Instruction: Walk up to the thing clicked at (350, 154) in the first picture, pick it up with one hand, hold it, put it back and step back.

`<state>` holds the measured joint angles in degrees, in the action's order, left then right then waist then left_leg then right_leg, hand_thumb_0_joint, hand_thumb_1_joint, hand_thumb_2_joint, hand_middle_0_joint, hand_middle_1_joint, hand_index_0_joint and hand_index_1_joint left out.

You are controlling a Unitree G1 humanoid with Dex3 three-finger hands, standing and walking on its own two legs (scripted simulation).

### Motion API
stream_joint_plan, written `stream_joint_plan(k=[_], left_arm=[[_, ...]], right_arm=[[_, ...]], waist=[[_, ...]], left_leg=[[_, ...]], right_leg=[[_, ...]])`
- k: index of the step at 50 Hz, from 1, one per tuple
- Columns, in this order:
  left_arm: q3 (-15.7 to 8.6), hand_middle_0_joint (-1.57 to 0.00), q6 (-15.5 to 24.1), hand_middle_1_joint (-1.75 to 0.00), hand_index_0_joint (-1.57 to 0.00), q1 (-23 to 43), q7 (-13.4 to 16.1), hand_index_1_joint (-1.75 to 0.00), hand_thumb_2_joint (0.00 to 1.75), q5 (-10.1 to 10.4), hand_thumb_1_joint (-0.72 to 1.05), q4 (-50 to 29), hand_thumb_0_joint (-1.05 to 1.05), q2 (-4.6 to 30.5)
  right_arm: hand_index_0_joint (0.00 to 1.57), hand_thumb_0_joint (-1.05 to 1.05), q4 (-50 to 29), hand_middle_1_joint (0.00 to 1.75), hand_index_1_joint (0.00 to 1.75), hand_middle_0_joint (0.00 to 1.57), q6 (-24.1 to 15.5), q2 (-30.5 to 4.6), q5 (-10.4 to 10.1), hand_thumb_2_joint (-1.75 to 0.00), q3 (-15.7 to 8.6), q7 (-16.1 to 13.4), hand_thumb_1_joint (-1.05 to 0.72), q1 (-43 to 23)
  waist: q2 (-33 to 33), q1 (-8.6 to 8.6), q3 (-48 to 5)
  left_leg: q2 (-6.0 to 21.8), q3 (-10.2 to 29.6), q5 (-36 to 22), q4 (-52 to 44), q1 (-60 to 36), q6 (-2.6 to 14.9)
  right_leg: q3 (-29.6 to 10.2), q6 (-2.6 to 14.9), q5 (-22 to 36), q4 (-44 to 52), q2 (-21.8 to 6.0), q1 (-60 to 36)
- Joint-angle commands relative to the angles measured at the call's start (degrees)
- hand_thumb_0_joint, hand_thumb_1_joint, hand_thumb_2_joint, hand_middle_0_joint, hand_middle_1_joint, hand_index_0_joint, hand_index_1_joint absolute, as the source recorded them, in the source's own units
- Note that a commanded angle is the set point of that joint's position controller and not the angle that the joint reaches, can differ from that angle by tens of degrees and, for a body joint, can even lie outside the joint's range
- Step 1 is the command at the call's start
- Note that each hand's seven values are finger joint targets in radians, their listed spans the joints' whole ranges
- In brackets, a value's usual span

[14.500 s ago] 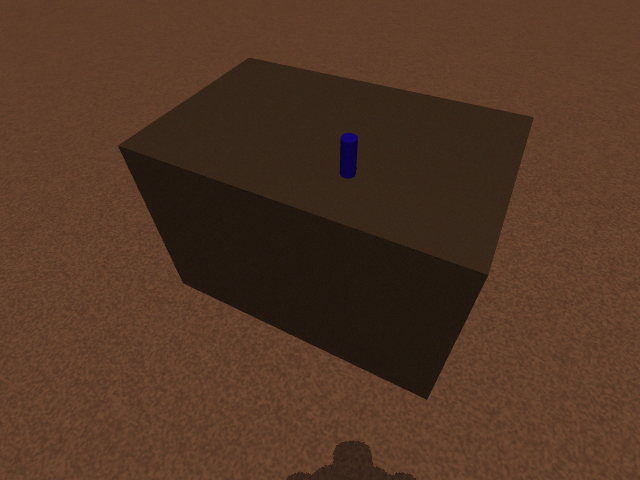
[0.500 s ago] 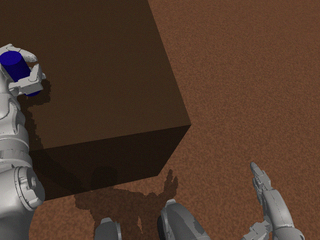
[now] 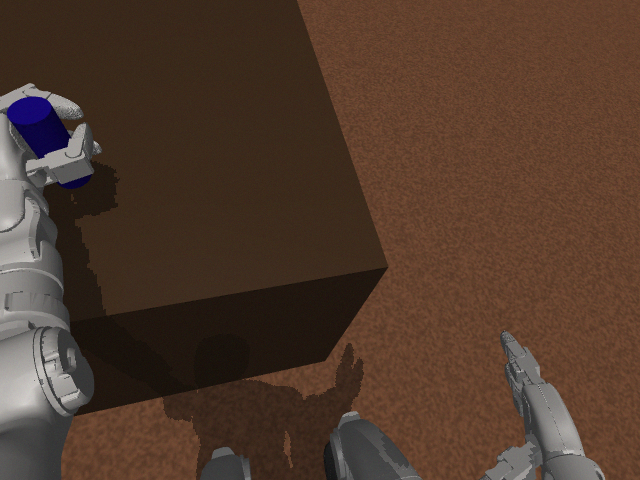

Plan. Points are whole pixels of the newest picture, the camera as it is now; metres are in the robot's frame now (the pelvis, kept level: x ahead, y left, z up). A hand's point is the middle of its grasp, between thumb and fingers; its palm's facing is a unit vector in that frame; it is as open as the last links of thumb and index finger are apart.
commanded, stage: settle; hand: left
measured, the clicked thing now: (54, 146) +0.53 +0.23 +0.08
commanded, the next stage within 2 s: lift in 0.04 s
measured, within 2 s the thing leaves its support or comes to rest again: neither
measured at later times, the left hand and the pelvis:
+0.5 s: hand (61, 138) +0.51 +0.21 +0.11, palm faces +0.16 -0.99 +0.00, open 4.9 cm; pelvis +0.01 +0.00 +0.02, yaw +0 degrees
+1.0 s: hand (40, 144) +0.43 +0.19 +0.19, palm faces +0.16 -0.99 +0.01, open 4.9 cm; pelvis +0.01 -0.01 +0.05, yaw +1 degrees
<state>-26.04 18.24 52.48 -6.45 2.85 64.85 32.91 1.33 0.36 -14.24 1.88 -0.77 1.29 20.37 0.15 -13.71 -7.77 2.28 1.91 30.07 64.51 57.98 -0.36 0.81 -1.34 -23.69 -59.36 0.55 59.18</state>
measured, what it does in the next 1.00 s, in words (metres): stands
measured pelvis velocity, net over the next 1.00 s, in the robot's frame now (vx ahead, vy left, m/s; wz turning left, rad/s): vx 0.01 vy -0.01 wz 0.02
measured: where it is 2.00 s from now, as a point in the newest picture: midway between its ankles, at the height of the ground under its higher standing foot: outside the picture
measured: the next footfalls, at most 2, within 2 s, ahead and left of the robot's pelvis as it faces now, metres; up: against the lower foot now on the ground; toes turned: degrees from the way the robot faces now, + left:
none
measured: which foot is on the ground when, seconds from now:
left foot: down 0.00-1.00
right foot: down 0.00-1.00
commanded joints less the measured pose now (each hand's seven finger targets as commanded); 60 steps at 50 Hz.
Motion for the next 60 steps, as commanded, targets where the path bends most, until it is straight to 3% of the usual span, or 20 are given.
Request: stream_joint_plan(k=[1,7,9,14,18,20,25,26,28,30,33,34,39,48,53,54,57,58,59,60], left_arm=[[-1.58,-1.37,4.18,-1.42,-1.39,25.74,0.48,-1.41,1.33,0.67,0.65,-12.58,0.00,16.18],[-0.47,-1.37,3.39,-1.44,-1.40,26.49,-0.18,-1.42,1.34,0.94,0.65,-13.02,0.00,14.25],[-0.84,-1.40,3.17,-1.43,-1.43,24.86,-0.56,-1.40,1.31,0.93,0.76,-11.74,0.00,15.06],[-0.87,-1.39,2.84,-1.43,-1.43,25.86,-0.36,-1.41,1.31,1.98,0.75,-18.89,0.00,14.80],[1.59,-1.41,1.91,-1.45,-1.44,23.52,-0.07,-1.42,1.31,2.97,0.72,-18.59,0.00,10.46],[0.24,-1.41,2.09,-1.46,-1.45,25.08,0.55,-1.44,1.34,2.96,0.74,-23.83,0.00,13.32],[2.02,-1.41,0.17,-1.45,-1.45,17.77,1.18,-1.43,1.33,3.98,0.74,-24.48,0.00,9.12],[3.66,-1.42,-0.63,-1.46,-1.45,15.78,0.86,-1.44,1.34,4.20,0.74,-22.79,0.00,6.07],[2.81,-1.42,-1.38,-1.47,-1.46,16.13,0.95,-1.44,1.34,4.80,0.73,-27.73,0.00,7.62],[4.80,-1.42,-2.86,-1.47,-1.46,14.22,0.74,-1.44,1.34,5.12,0.74,-29.48,0.00,4.31],[6.17,-1.41,-5.56,-1.45,-1.45,9.82,1.53,-1.42,1.33,6.08,0.76,-30.31,0.00,0.68],[5.12,-1.42,-5.70,-1.45,-1.45,12.62,1.89,-1.43,1.34,6.41,0.76,-35.00,0.00,3.01],[8.39,-1.41,-8.38,-1.45,-1.44,8.03,2.77,-1.43,1.35,6.76,0.75,-38.81,0.00,-2.74],[7.85,-1.42,-12.88,-1.45,-1.45,2.69,4.77,-1.44,1.35,7.92,0.72,-50.31,0.00,-3.47],[9.65,-1.43,-15.22,-1.47,-1.45,-0.25,5.50,-1.46,1.37,7.60,0.71,-53.57,0.00,-6.07],[7.94,-1.44,-15.16,-1.48,-1.47,0.83,5.79,-1.47,1.37,7.50,0.69,-58.06,0.00,-3.51],[9.91,-1.44,-16.96,-1.49,-1.46,-4.09,5.68,-1.48,1.39,7.90,0.69,-56.70,0.00,-7.39],[9.94,-1.44,-17.86,-1.48,-1.46,-6.69,5.35,-1.47,1.38,8.07,0.70,-54.64,0.00,-8.31],[11.61,-1.45,-18.79,-1.48,-1.47,-7.48,5.01,-1.47,1.37,8.32,0.72,-55.09,0.00,-10.12],[10.65,-1.43,-19.36,-1.47,-1.46,-6.75,5.04,-1.46,1.37,8.44,0.72,-58.87,0.00,-8.94]], right_arm=[[0.05,0.00,-7.07,0.05,0.05,0.05,-2.83,-9.18,-0.12,-0.04,-6.24,-0.99,0.57,2.71],[0.05,0.00,-9.20,0.05,0.05,0.05,-3.12,-8.33,-0.35,-0.04,-4.92,-0.65,0.57,1.06],[0.05,0.00,-6.87,0.05,0.05,0.05,-2.91,-9.67,-0.21,-0.04,-6.81,-0.76,0.56,2.68],[0.05,0.00,-8.16,0.05,0.05,0.05,-3.03,-9.87,-0.61,-0.04,-7.48,-0.87,0.56,2.14],[0.05,0.00,-7.50,0.05,0.05,0.05,-3.15,-9.49,-1.13,-0.05,-7.70,-1.45,0.55,-0.16],[0.05,0.00,-5.74,0.05,0.05,0.05,-3.16,-9.11,-1.30,-0.04,-7.41,-1.90,0.56,-0.94],[0.05,0.00,-1.75,0.05,0.05,0.05,-2.97,-9.17,-1.77,-0.04,-8.40,-2.59,0.56,1.07],[0.05,0.00,-1.21,0.05,0.05,0.05,-2.79,-7.66,-1.84,-0.04,-6.87,-2.36,0.56,1.75],[0.05,0.00,-0.49,0.05,0.05,0.05,-2.92,-9.36,-2.20,-0.04,-8.92,-2.78,0.56,1.65],[0.05,0.00,0.54,0.05,0.05,0.05,-2.59,-7.39,-2.55,-0.04,-6.99,-2.72,0.56,1.29],[0.05,0.00,1.56,0.05,0.05,0.05,-2.91,-8.91,-3.20,-0.04,-8.63,-3.24,0.56,-0.28],[0.05,0.00,1.92,0.05,0.05,0.05,-2.94,-9.38,-3.39,-0.04,-9.40,-3.50,0.57,-1.14],[0.05,0.00,3.34,0.05,0.05,0.05,-3.69,-7.07,-4.16,-0.04,-7.96,-3.91,0.57,-1.16],[0.05,0.00,6.88,0.05,0.05,0.05,-4.70,-8.64,-4.75,-0.04,-9.89,-5.17,0.56,-2.15],[0.05,0.00,9.24,0.05,0.05,0.05,-5.64,-6.82,-4.73,-0.04,-8.38,-5.70,0.56,-4.70],[0.05,0.00,6.41,0.05,0.05,0.05,-6.10,-7.81,-4.84,-0.04,-8.83,-5.89,0.56,-6.02],[0.05,0.00,11.26,0.05,0.05,0.05,-6.29,-5.09,-4.90,-0.04,-7.01,-5.90,0.56,-4.65],[0.05,0.00,15.50,0.05,0.05,0.05,-6.22,-6.32,-4.80,-0.04,-8.91,-6.05,0.55,-2.75],[0.05,0.00,12.90,0.05,0.05,0.05,-6.78,-6.54,-4.87,-0.04,-8.32,-6.10,0.55,-4.08],[0.05,0.00,10.88,0.05,0.05,0.05,-7.32,-6.72,-5.09,-0.04,-7.84,-5.93,0.56,-5.53]], waist=[[-12.18,0.82,-31.08],[-11.69,0.91,-31.17],[-11.42,0.51,-30.83],[-12.45,2.33,-33.91],[-10.15,2.92,-32.89],[-11.14,4.54,-32.92],[-9.78,5.94,-29.36],[-8.06,5.96,-28.31],[-8.44,6.34,-29.87],[-6.75,7.21,-28.15],[-2.93,7.62,-23.89],[-4.55,8.22,-23.17],[-2.61,9.20,-20.00],[-0.90,10.67,-18.79],[-0.55,11.53,-15.16],[-0.25,11.73,-17.49],[-0.47,12.51,-11.60],[-0.26,11.92,-11.07],[0.57,11.43,-11.47],[0.47,12.39,-13.06]], left_leg=[[-0.79,-0.19,-28.58,-7.24,-19.62,0.13],[-0.29,0.18,-31.71,-7.72,-22.40,-0.16],[-0.39,-0.08,-30.63,-7.90,-21.47,0.11],[-0.78,-0.60,-28.36,-9.14,-23.79,0.12],[-0.82,-0.57,-26.96,-10.72,-24.07,0.36],[-1.13,-0.94,-26.23,-11.51,-24.29,0.15],[-1.05,-1.12,-26.90,-13.48,-26.81,-0.02],[-1.13,-1.27,-26.39,-13.81,-25.88,0.27],[-1.12,-1.64,-28.05,-14.40,-28.09,0.09],[-1.26,-1.82,-27.57,-15.16,-27.91,0.39],[-1.37,-2.09,-24.87,-17.22,-26.82,0.65],[-1.54,-2.27,-24.15,-17.65,-27.42,0.57],[-1.50,-2.16,-24.69,-20.22,-30.89,0.35],[-2.12,-3.16,-24.17,-22.85,-34.49,0.73],[-2.22,-3.03,-21.99,-24.78,-35.62,0.80],[-2.17,-2.96,-22.04,-25.12,-36.12,0.88],[-2.41,-3.10,-20.16,-26.32,-34.93,0.89],[-2.42,-3.11,-19.84,-26.54,-35.56,0.92],[-2.31,-3.05,-20.69,-26.72,-36.41,1.03],[-2.35,-2.90,-21.70,-27.06,-37.31,0.96]], right_leg=[[0.45,2.68,22.67,4.31,0.81,-19.18],[0.99,2.80,23.24,4.85,1.21,-18.25],[0.69,2.68,23.49,5.16,0.97,-18.99],[0.39,2.53,21.75,6.33,0.79,-21.57],[0.35,2.31,21.57,7.56,0.74,-23.81],[0.16,2.23,21.28,8.00,0.52,-25.03],[0.49,2.28,20.76,9.82,0.58,-26.01],[0.34,2.08,21.24,10.54,0.47,-27.06],[0.24,2.13,22.99,10.89,0.32,-28.85],[0.02,1.90,23.35,11.81,0.22,-29.92],[-0.04,1.79,22.12,13.33,0.26,-31.53],[-0.16,1.79,20.94,14.05,0.18,-31.45],[0.50,1.91,20.18,15.40,0.28,-32.63],[0.00,1.19,20.98,18.53,-0.53,-37.46],[0.24,1.04,18.56,20.65,-0.59,-38.09],[0.14,1.03,18.66,20.74,-0.68,-39.75],[0.32,1.07,16.55,21.85,-0.75,-38.90],[0.35,1.06,16.36,22.25,-0.71,-38.16],[0.41,0.98,17.14,22.51,-0.72,-38.65],[0.54,1.04,17.97,22.50,-0.70,-39.64]])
